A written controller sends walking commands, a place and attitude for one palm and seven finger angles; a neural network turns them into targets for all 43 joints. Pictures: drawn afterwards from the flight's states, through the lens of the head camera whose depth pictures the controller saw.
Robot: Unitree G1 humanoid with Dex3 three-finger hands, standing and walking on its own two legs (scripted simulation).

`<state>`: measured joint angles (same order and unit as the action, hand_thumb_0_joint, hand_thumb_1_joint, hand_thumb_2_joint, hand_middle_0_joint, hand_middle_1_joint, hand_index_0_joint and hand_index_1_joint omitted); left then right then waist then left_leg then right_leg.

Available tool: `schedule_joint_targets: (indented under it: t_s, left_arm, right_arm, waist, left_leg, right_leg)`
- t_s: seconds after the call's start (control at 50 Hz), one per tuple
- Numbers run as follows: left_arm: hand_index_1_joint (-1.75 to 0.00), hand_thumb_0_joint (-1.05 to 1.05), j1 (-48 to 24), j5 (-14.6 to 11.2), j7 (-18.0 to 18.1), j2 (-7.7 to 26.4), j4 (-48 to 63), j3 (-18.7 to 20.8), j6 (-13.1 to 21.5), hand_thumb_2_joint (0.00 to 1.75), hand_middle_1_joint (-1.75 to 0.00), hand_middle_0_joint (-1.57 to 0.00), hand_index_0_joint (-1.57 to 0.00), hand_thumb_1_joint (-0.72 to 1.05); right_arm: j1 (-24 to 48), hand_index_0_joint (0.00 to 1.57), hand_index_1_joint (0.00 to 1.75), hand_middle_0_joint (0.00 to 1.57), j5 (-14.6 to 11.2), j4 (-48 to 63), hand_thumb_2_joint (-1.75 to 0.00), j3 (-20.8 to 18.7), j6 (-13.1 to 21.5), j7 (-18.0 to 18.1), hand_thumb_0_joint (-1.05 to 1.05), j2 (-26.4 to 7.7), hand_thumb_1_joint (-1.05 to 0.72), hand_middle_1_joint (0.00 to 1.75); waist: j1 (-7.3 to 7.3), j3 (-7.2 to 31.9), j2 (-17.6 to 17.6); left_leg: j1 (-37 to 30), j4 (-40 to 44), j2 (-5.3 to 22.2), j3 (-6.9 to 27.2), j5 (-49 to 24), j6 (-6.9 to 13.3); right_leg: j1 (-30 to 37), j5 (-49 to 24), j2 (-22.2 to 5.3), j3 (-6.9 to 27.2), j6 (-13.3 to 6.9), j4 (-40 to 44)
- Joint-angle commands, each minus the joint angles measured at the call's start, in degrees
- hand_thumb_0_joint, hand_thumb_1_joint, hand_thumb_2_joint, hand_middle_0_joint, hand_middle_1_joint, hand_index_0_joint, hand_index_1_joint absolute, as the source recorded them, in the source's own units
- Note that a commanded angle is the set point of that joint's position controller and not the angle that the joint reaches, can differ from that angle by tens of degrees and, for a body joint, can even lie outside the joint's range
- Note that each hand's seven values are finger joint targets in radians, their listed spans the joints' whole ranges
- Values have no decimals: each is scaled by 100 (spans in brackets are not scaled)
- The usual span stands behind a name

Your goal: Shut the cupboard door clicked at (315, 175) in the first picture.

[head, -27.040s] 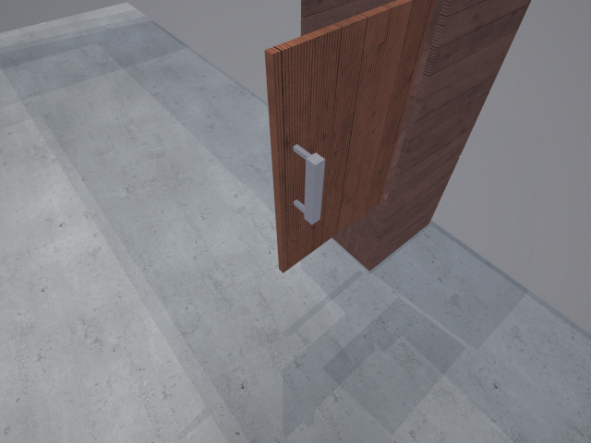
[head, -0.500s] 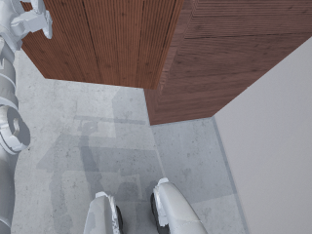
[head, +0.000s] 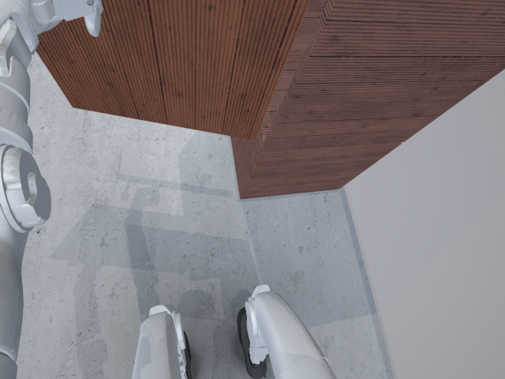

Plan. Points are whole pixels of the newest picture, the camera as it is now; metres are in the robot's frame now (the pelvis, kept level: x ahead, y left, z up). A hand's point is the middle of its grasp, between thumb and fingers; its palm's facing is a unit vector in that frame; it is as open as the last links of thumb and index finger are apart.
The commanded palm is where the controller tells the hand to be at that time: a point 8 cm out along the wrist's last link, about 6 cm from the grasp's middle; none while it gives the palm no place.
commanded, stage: pull the fist back off the door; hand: left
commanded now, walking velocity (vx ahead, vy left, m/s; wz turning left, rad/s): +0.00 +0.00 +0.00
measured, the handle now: out of the picture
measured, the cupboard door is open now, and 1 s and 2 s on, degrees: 75 69 69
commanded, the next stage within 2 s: draw the hand back to the body in 0.88 s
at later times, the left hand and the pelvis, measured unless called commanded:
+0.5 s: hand out of the picture +0.61 +0.09 +0.10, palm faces +0.02 -1.00 -0.02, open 3.1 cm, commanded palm +0.58 +0.13 +0.11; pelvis +0.00 -0.01 +0.02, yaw +0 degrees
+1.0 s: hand (112, 35) +0.56 +0.10 +0.10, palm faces +0.02 -1.00 -0.05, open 3.1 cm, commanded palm +0.52 +0.15 +0.11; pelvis +0.03 -0.01 +0.04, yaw +2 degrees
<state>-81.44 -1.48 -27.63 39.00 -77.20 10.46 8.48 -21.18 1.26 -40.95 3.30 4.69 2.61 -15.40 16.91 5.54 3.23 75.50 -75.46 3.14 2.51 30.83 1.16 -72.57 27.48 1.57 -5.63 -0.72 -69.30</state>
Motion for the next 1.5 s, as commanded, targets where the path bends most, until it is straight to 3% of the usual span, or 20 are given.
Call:
schedule_joint_targets:
  t_s: [0.0, 0.06, 0.12, 0.18, 0.22, 0.32, 0.4, 0.48, 0.56, 0.62, 0.78, 0.86, 0.96, 0.98, 1.06, 1.12, 1.2, 1.28, 1.34, 1.48]
  left_arm:
    - [-150, 0, -3648, -485, 1067, 448, 1254, 1210, 309, 90, -150, -130, -130, 90]
    - [-150, 0, -3345, -121, 2377, -128, 998, 1037, 339, 90, -150, -130, -130, 90]
    - [-150, 0, -3427, 506, 3374, 22, 1333, 1095, 830, 90, -150, -130, -130, 90]
    - [-150, 0, -3270, 1197, 3557, 292, 1308, 883, 1222, 90, -150, -130, -130, 90]
    - [-150, 0, -3200, 1276, 3385, 498, 1347, 882, 1219, 90, -150, -130, -130, 90]
    - [-150, 0, -2622, 737, 2756, 461, 1159, 1020, 775, 90, -150, -130, -130, 90]
    - [-150, 0, -2338, 304, 2629, 472, 1693, 1315, 960, 90, -150, -130, -130, 90]
    - [-150, 0, -1585, 303, 2767, 166, 1781, 1256, 1402, 90, -150, -130, -130, 90]
    - [-150, 0, -889, 347, 2809, -351, 1490, 962, 1431, 90, -150, -130, -130, 90]
    - [-150, 0, -479, 265, 2758, -369, 1513, 978, 1388, 90, -150, -130, -130, 90]
    - [-150, 0, -397, -64, 2742, -1135, 2983, 506, 2137, 90, -150, -130, -130, 90]
    - [-150, 0, -626, 51, 2850, -1156, 2514, 416, 2084, 90, -150, -130, -130, 90]
    - [-150, 0, -492, 55, 2879, -1181, 2123, 447, 1941, 90, -150, -130, -130, 90]
    - [-150, 0, -389, 22, 2858, -1148, 2087, 510, 1943, 90, -150, -130, -130, 90]
    - [-150, 0, 1172, -198, 2627, -854, 2954, 875, 1974, 90, -150, -130, -130, 90]
    - [-150, 0, 2337, -337, 2467, -926, 3768, 806, 1739, 90, -150, -130, -130, 90]
    - [-150, 0, 2879, -726, 2337, -1180, 4624, 661, 1402, 90, -150, -130, -130, 90]
    - [-150, 0, 2954, -899, 2211, -1448, 5326, 280, 1482, 90, -150, -130, -130, 90]
    - [-150, 0, 3394, -848, 2060, -1668, 5713, -99, 1521, 90, -150, -130, -130, 90]
    - [-135, 0, 5004, -1228, 1742, -1388, 6251, 202, 836, 90, -135, -116, -116, 90]
  right_arm:
    - [-1790, 20, 30, 20, 111, 252, -90, -267, 97, 21, 0, -1104, -90, 30]
    - [-1805, 20, 30, 20, 256, 301, -90, -297, 27, -237, 0, -1040, -90, 30]
    - [-1907, 20, 30, 20, 482, 387, -90, -352, -45, -501, 0, -1013, -90, 30]
    - [-2007, 20, 30, 20, 533, 381, -90, -425, -211, -696, 0, -1058, -90, 30]
    - [-2013, 20, 30, 20, 477, 457, -90, -439, -328, -730, 0, -1084, -90, 30]
    - [-1982, 20, 30, 20, 260, 637, -90, -420, -514, -629, 0, -1086, -90, 30]
    - [-1947, 20, 30, 20, 226, 698, -90, -419, -507, -556, 0, -1018, -90, 30]
    - [-1936, 20, 30, 20, 250, 604, -90, -480, -485, -602, 0, -957, -90, 30]
    - [-1908, 20, 30, 20, 228, 590, -90, -550, -564, -634, 0, -934, -90, 30]
    - [-1791, 20, 30, 20, 177, 673, -90, -577, -648, -606, 0, -943, -90, 30]
    - [-1405, 20, 30, 20, 131, 709, -90, -737, -652, -589, 0, -841, -90, 30]
    - [-1340, 20, 30, 20, 100, 542, -90, -747, -712, -521, 0, -850, -90, 30]
    - [-1176, 20, 30, 20, 98, 580, -90, -704, -760, -472, 0, -851, -90, 30]
    - [-1145, 20, 30, 20, 103, 580, -90, -701, -763, -473, 0, -852, -90, 30]
    - [-975, 20, 30, 20, 7, 1011, -90, -694, -791, -509, 0, -818, -90, 30]
    - [-859, 20, 30, 20, -124, 1315, -90, -709, -849, -507, 0, -770, -90, 30]
    - [-638, 20, 30, 20, -288, 1472, -90, -705, -847, -377, 0, -758, -90, 30]
    - [-307, 20, 30, 20, -367, 1392, -90, -656, -677, -212, 0, -705, -90, 30]
    - [-85, 20, 30, 20, -401, 1363, -90, -630, -544, -166, 0, -669, -90, 30]
    - [660, 20, 30, 20, -529, 1687, -90, -515, -400, -103, 0, -672, -90, 30]
  waist:
    - [490, 3252, 1523]
    - [561, 3113, 1168]
    - [505, 3477, 1341]
    - [479, 3765, 1550]
    - [442, 3912, 1458]
    - [306, 3862, 1009]
    - [114, 3892, 867]
    - [-37, 3620, 687]
    - [-76, 3185, 487]
    - [-174, 3016, 253]
    - [-407, 3793, 865]
    - [-163, 3309, 333]
    - [-210, 3252, 351]
    - [-254, 3292, 353]
    - [-952, 4157, 473]
    - [-1160, 3837, -56]
    - [-1085, 2882, -902]
    - [-1056, 2160, -563]
    - [-1119, 1878, 250]
    - [-1571, 1445, -86]
  left_leg:
    - [-3292, 657, 67, 512, -2289, 113]
    - [-3046, 779, 69, 644, -2011, 55]
    - [-2968, 628, 21, 565, -2148, 35]
    - [-3251, 601, 13, 556, -2441, 3]
    - [-3125, 702, -26, 452, -2277, 42]
    - [-2766, 994, -88, 316, -1922, 107]
    - [-2838, 1156, -86, 258, -2016, 109]
    - [-2936, 1179, -98, 158, -2247, 91]
    - [-2831, 1307, -158, 32, -2240, 88]
    - [-2656, 1399, -198, -56, -2146, 97]
    - [-4093, 1384, -208, 3, -3185, -10]
    - [-3687, 1355, -216, -6, -2850, 39]
    - [-3666, 1404, -248, 7, -2865, 28]
    - [-3686, 1387, -244, 6, -2926, 21]
    - [-4219, 1710, -267, -116, -3632, -29]
    - [-4115, 2095, -283, -266, -3560, 19]
    - [-3836, 2582, -330, -418, -2710, 109]
    - [-4412, 2928, -312, -400, -2269, 108]
    - [-4991, 3107, -293, -339, -2231, 73]
    - [-5153, 3691, -290, -219, -1905, 40]
  right_leg:
    - [451, -1321, 209, 179, -122, 898]
    - [385, -1117, 145, 135, -55, 769]
    - [451, -1155, 97, 204, -23, 696]
    - [513, -1273, 87, 204, -48, 651]
    - [983, -1325, 107, 248, -48, 764]
    - [1859, -1456, 154, 332, -16, 1074]
    - [2232, -1641, 150, 393, -3, 1194]
    - [2304, -1920, 141, 421, 7, 1227]
    - [2465, -2115, 110, 444, 13, 1329]
    - [2781, -2228, 94, 498, 9, 1400]
    - [2771, -2923, 61, 452, -17, 1274]
    - [2738, -2854, 33, 483, 52, 1328]
    - [2714, -2794, 2, 467, 25, 1317]
    - [2722, -2826, 6, 463, 22, 1302]
    - [3794, -3538, 12, 496, -25, 1364]
    - [4575, -3901, 43, 503, 3, 1688]
    - [5219, -3790, 65, 531, 89, 2247]
    - [4940, -3025, 62, 489, 69, 2612]
    - [4595, -2594, 49, 409, -11, 2722]
    - [5085, -2054, -26, 293, -60, 3042]
